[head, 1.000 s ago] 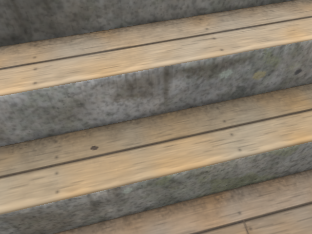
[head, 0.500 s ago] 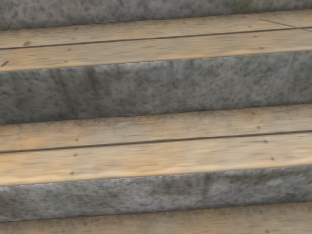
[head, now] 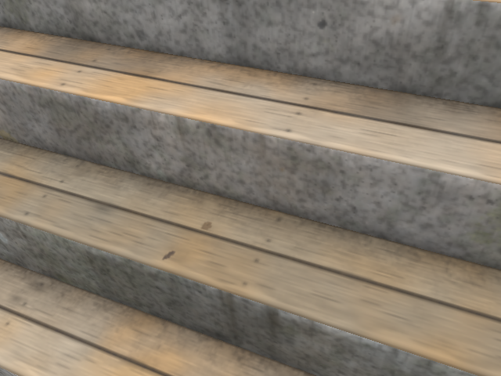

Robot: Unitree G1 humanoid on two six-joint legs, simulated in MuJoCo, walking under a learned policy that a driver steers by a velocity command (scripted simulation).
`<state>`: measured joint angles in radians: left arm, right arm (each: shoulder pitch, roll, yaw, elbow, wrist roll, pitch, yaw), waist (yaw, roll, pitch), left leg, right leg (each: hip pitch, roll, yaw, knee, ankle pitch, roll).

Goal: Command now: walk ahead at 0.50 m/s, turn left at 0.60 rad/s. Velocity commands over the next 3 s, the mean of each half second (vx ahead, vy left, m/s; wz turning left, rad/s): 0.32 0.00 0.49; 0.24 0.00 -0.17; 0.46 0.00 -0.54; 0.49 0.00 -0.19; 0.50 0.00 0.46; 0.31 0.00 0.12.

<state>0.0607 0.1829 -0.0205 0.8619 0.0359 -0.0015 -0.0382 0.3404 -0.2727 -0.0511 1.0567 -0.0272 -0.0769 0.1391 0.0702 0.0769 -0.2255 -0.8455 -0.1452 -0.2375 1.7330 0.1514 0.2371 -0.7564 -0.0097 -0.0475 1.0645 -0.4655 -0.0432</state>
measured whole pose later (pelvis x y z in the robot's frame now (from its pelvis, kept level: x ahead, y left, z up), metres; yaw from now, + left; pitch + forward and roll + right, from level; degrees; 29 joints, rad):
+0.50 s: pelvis +0.24 +0.05 +0.14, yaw +16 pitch +8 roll +3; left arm 0.43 0.12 0.02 1.13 0.06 -0.11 -0.15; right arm -0.10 -0.15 0.06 0.82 -0.04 0.04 0.08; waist 0.03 -0.01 -0.18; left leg -1.02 -0.01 0.20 1.26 -0.38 0.13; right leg -0.27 -0.13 0.04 0.93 0.01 -0.04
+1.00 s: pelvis +0.38 +0.03 +0.29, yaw +7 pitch +5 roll +3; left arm 0.30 0.18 0.02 1.04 0.06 -0.01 -0.09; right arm 0.19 -0.21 0.00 1.01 -0.07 -0.09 0.05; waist 0.04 0.02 -0.16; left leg -0.22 0.08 0.29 0.31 -0.16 0.03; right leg -0.92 -0.09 0.05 1.80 -0.24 -0.12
